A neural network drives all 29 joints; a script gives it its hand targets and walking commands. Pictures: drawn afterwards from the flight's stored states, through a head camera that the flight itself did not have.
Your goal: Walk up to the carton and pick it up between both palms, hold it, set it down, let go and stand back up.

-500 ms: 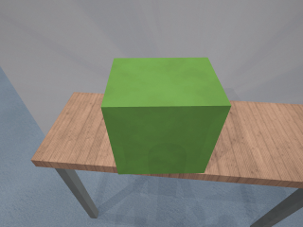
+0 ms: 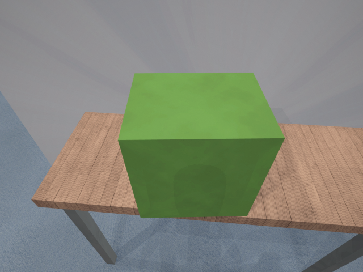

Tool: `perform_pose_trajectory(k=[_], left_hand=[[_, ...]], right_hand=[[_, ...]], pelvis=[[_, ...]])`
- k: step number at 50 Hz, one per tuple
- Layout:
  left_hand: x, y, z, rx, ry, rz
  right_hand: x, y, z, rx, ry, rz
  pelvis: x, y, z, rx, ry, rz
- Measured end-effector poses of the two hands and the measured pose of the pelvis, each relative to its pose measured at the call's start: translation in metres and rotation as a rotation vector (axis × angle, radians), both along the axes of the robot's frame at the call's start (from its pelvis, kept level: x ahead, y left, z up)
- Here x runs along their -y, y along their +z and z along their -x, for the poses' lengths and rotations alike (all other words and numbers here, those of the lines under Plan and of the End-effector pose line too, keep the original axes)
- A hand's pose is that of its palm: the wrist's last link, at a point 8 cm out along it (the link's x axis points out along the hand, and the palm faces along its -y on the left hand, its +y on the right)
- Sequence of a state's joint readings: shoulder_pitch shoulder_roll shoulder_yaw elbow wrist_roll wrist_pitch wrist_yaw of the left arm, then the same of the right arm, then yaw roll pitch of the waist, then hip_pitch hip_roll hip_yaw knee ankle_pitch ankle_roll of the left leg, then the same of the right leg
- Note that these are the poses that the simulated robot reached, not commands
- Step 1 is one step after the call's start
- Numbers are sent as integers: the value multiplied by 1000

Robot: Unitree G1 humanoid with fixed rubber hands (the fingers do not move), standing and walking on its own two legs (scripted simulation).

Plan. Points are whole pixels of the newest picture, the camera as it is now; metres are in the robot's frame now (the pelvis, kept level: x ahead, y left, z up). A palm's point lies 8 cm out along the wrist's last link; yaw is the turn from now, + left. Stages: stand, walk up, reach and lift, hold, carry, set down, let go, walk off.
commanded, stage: stand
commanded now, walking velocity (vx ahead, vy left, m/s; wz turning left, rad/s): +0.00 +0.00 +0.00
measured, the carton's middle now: (194, 148) +0.39 +0.00 +0.07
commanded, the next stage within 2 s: none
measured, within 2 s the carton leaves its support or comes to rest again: neither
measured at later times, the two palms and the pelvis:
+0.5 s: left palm out of the picture -0.02 +0.23 -0.14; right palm out of the picture -0.03 -0.22 -0.14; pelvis +0.01 +0.00 +0.00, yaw +0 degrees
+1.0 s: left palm out of the picture -0.02 +0.22 -0.15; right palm out of the picture -0.03 -0.21 -0.14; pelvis +0.01 +0.00 +0.00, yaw -1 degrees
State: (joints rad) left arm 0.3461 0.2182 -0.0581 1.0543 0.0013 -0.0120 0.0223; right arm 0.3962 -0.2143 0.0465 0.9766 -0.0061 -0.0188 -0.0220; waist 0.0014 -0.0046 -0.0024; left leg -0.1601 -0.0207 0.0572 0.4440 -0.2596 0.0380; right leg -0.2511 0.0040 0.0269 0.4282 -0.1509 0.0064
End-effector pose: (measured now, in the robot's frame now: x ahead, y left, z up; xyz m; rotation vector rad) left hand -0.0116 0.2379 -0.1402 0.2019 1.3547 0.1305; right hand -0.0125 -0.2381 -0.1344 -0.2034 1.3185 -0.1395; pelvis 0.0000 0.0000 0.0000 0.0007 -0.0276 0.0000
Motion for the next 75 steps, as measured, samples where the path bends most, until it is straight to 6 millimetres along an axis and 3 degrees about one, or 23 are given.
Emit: perform_pose_trajectory(k=[33, 75], left_hand=[[11, -5, 18, -115, 32, 22], [25, -8, 3, -137, 44, 45]], right_hand=[[-24, -6, 24, -112, -57, -35], [-33, -7, 17, -143, -96, -52]], pelvis=[[-5, 2, -8, 1, -12, -5], [-2, 3, -24, -6, -21, -1]])
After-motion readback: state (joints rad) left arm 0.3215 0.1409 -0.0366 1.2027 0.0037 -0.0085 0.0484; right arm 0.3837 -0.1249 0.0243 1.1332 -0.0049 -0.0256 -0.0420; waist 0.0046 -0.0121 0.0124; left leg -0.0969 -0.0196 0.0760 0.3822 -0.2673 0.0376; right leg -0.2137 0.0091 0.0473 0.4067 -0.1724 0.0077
